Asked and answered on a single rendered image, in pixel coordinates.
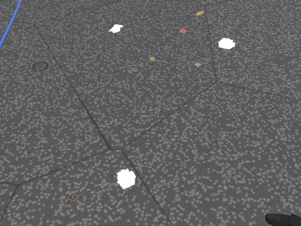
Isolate robot right hand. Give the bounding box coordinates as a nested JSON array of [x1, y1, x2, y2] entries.
[[265, 214, 301, 226]]

